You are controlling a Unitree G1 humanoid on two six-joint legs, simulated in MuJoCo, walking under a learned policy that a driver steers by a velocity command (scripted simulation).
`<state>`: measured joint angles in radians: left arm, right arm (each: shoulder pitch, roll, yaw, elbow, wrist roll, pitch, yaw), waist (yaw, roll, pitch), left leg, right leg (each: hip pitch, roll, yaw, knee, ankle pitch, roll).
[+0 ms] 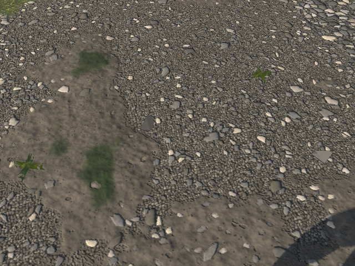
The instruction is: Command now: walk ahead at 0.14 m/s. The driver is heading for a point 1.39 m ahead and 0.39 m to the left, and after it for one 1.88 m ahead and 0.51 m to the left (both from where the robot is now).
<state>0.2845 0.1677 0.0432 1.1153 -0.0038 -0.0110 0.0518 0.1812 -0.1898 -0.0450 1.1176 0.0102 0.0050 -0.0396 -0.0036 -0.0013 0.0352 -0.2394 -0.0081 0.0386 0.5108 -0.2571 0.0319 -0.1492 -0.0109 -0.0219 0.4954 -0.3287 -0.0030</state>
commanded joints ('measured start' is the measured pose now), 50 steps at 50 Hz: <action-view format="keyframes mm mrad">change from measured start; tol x32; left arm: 1 62 95 18 -27 -11 -9 8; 13 425 237 70 30 -5 -86 -32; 50 24 208 75 -133 9 -26 41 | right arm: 1 47 -125 -27 -21 13 -10 -6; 50 -110 -122 -32 -214 -9 -15 8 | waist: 1 -7 23 76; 10 105 123 81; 13 152 -352 25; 31 -54 202 -376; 50 33 -208 -29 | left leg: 1 -29 56 -94 -117 -468 77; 9 -158 280 -395 -331 -465 176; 15 -685 47 -86 673 -218 26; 27 -96 -14 25 26 229 45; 31 483 388 -395 -18 1026 338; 43 -263 125 -176 -256 -301 62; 50 -312 -22 -2 245 -103 26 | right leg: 1 -193 0 6 -49 -336 -66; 7 -283 -19 2 304 -166 -103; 11 179 -1 -8 -73 4 -123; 14 279 -406 628 -294 51 -303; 19 149 -215 145 -241 700 -150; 28 74 -155 53 -47 874 -102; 32 -235 17 94 624 -385 55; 50 -2 -308 244 -151 86 -156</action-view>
